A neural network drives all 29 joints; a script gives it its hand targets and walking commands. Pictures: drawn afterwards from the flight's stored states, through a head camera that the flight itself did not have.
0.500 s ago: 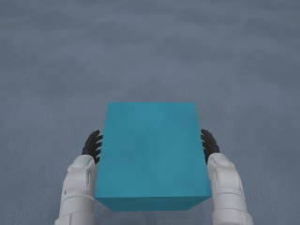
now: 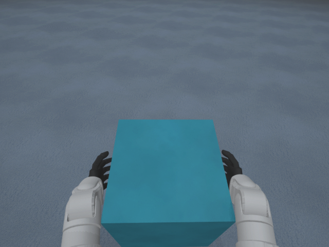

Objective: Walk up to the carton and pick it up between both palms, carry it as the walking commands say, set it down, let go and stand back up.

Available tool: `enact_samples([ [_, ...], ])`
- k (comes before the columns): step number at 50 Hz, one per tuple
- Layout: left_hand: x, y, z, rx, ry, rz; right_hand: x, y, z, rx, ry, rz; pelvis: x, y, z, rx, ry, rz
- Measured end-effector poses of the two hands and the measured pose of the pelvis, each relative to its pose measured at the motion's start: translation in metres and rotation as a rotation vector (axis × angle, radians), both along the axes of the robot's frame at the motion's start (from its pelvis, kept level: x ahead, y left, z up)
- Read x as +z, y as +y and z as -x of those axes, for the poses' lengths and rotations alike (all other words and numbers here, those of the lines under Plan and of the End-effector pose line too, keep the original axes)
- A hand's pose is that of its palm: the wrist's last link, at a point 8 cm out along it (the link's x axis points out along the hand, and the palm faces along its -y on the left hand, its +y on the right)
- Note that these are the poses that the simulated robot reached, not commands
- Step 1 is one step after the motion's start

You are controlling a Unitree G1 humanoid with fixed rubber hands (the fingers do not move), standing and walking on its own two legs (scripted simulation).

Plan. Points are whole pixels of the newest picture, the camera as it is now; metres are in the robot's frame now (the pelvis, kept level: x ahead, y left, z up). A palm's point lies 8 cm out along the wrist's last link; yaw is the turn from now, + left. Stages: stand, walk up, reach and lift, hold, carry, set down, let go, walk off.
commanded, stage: reach and lift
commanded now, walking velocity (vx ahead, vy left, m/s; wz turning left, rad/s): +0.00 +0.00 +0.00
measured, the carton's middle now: (165, 186) +0.30 +0.00 -0.01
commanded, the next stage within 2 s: hold in 0.80 s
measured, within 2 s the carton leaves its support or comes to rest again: neither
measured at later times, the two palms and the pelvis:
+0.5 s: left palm (94, 184) +0.28 +0.17 +0.04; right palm (231, 180) +0.28 -0.17 +0.04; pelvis +0.01 +0.00 +0.00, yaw +0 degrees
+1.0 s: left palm (95, 188) +0.27 +0.17 +0.04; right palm (234, 185) +0.27 -0.17 +0.04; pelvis +0.00 +0.00 +0.00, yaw +0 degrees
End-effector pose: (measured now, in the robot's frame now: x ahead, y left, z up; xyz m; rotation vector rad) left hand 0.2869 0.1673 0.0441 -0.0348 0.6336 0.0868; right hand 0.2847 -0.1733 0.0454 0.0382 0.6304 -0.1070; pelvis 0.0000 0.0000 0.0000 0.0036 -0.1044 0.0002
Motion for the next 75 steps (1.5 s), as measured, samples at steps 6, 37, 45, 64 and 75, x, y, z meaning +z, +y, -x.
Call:
enact_samples([
  [6, -0.002, 0.002, 0.003, 0.008, 0.011, 0.002, -0.002, 0.002, 0.001, 0.003, 0.011, -0.002, -0.001, 0.001, 0.002, -0.003, -0.011, 0.0],
  [37, -0.006, 0.002, 0.01, 0.003, 0.011, -0.011, -0.005, 0.003, 0.009, 0.002, 0.011, 0.011, 0.0, 0.001, -0.007, -0.002, -0.018, 0.001],
  [45, -0.006, 0.001, 0.014, 0.004, 0.013, -0.01, -0.005, 0.002, 0.012, 0.0, 0.012, 0.012, 0.0, 0.0, -0.003, -0.004, -0.025, 0.0],
  [64, -0.006, 0.004, 0.016, 0.01, 0.016, -0.004, -0.005, 0.005, 0.013, -0.001, 0.016, 0.009, -0.001, 0.0, 0.005, -0.006, -0.028, 0.0],
  [75, -0.006, 0.005, 0.015, 0.007, 0.016, -0.004, -0.005, 0.006, 0.013, -0.001, 0.015, 0.009, -0.001, 0.002, 0.004, -0.007, -0.028, 0.001],
])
